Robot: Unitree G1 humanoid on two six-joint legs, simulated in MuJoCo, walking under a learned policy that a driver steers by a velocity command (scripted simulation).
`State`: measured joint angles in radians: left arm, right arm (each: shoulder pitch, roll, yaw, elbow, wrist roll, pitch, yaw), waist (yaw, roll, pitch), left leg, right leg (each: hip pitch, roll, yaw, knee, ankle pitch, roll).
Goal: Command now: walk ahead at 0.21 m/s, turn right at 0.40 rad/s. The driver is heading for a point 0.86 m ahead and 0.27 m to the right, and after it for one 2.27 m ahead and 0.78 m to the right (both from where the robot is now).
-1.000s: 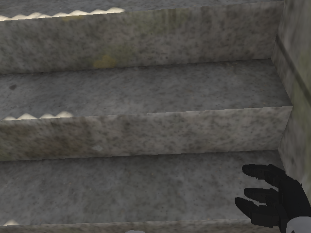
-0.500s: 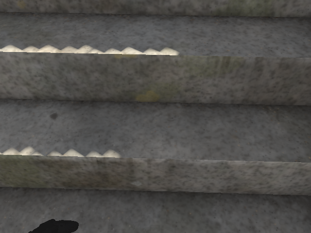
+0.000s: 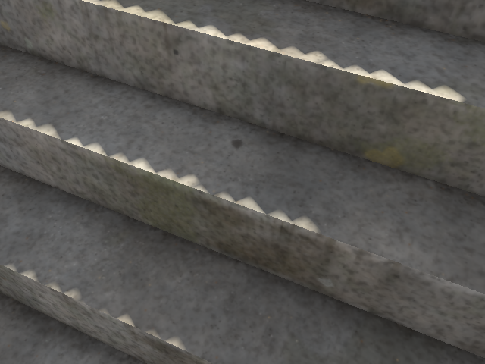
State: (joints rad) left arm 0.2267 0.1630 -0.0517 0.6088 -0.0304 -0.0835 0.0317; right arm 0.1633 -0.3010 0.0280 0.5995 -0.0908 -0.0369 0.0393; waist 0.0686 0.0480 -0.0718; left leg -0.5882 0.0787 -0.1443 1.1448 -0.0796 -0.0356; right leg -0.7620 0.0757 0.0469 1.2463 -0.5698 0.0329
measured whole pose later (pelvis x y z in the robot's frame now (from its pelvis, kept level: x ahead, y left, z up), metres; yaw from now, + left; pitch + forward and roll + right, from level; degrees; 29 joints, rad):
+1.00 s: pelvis +0.26 +0.03 +0.09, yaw -44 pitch +3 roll +4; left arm 0.05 0.16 0.03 0.61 0.07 -0.06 0.00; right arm 0.49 -0.20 -0.06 0.91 -0.05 -0.13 -0.02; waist -0.04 -0.09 -0.09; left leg -0.21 -0.08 0.17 0.63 -0.47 0.06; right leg -1.02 0.10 0.17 2.17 -0.28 -0.13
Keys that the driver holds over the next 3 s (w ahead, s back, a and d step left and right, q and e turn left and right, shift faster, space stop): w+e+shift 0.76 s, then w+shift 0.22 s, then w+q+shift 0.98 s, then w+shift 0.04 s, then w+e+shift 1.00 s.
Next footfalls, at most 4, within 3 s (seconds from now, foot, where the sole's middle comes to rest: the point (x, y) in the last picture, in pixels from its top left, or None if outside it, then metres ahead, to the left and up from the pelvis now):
0.08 left None -0.02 0.13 -0.87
0.44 right None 0.15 0.02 -0.66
0.82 left None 0.28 0.12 -0.66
1.18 right None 0.38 -0.28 -0.45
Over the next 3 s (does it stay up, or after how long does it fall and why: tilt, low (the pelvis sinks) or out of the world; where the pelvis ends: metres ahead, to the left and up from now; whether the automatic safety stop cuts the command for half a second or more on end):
stays up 1.35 -0.33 1.10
